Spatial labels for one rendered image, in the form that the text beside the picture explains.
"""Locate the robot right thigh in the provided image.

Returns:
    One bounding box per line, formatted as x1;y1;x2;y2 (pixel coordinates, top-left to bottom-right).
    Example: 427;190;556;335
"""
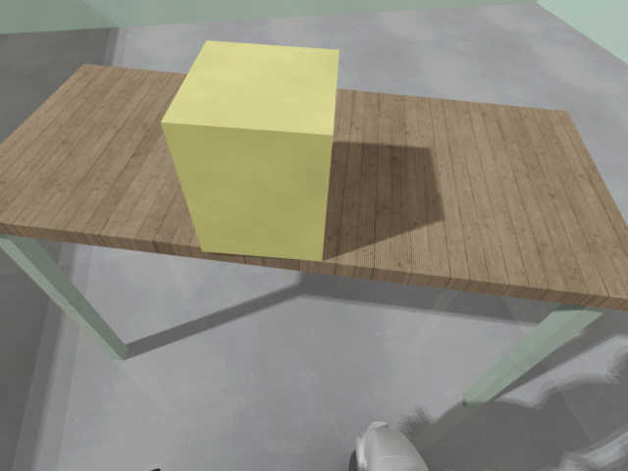
356;428;429;471

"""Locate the table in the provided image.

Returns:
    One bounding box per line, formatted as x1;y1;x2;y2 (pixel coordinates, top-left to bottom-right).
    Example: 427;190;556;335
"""
0;64;628;409

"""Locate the carton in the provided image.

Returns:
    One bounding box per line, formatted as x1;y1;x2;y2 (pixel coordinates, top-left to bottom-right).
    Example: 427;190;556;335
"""
161;40;340;261

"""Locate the robot right shin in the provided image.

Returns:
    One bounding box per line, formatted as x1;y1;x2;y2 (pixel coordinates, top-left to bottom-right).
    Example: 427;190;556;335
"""
365;422;389;433

